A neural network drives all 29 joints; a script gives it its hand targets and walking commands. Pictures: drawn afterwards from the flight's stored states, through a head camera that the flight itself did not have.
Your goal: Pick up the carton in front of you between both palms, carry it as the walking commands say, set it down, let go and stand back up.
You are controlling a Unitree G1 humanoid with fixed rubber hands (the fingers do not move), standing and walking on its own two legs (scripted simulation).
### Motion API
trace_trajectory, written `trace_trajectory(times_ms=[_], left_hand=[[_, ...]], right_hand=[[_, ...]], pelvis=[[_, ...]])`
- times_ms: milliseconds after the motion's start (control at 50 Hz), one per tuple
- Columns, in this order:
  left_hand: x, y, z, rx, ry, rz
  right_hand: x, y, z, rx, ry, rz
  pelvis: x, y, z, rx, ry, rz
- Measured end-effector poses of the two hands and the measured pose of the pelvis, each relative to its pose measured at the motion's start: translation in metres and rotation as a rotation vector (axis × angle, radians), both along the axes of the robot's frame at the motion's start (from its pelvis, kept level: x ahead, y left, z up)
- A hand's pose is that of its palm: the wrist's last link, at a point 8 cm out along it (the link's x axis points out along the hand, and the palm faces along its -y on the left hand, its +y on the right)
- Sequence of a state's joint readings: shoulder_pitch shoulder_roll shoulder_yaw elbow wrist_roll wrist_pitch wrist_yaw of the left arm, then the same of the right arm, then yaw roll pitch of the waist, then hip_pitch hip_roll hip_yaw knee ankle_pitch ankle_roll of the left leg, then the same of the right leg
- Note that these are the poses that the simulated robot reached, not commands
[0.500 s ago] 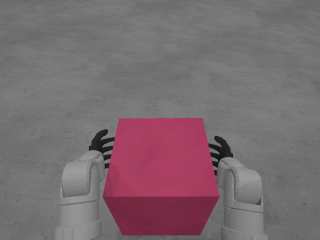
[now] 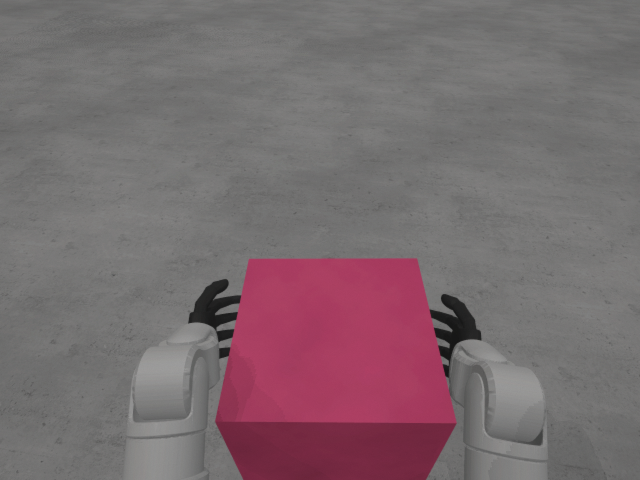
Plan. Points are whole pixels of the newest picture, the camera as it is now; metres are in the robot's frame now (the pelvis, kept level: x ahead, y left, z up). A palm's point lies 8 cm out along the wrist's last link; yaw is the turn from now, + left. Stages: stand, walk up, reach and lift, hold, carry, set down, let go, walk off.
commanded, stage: carry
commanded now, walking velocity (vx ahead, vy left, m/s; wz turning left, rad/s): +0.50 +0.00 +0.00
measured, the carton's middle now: (332, 382) +0.26 -0.01 +0.00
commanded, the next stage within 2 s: none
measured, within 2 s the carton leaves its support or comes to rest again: neither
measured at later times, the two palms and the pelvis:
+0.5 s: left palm (232, 181) +0.59 +0.18 +0.08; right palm (403, 188) +0.57 -0.12 +0.08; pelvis +0.31 +0.04 +0.00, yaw -4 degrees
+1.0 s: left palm (259, 125) +0.75 +0.15 +0.10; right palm (408, 135) +0.74 -0.15 +0.09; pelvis +0.48 +0.01 +0.00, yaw -1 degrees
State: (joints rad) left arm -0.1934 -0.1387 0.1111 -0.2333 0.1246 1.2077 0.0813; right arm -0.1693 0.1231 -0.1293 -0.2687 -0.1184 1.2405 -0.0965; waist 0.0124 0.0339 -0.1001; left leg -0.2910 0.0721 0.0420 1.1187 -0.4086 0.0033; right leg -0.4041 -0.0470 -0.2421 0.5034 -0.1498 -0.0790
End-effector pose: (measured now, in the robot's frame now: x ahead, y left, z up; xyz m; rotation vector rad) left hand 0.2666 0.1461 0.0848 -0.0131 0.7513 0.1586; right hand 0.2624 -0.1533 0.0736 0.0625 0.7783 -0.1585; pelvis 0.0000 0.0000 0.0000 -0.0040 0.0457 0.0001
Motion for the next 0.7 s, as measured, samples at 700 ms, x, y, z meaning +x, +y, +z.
trace_trajectory(times_ms=[700], left_hand=[[0.403,0.026,0.012,-0.068,-0.062,-0.046]], right_hand=[[0.388,0.026,0.028,-0.061,-0.062,-0.047]], pelvis=[[0.39,0.035,0.017,-0.007,0.011,-0.049]])
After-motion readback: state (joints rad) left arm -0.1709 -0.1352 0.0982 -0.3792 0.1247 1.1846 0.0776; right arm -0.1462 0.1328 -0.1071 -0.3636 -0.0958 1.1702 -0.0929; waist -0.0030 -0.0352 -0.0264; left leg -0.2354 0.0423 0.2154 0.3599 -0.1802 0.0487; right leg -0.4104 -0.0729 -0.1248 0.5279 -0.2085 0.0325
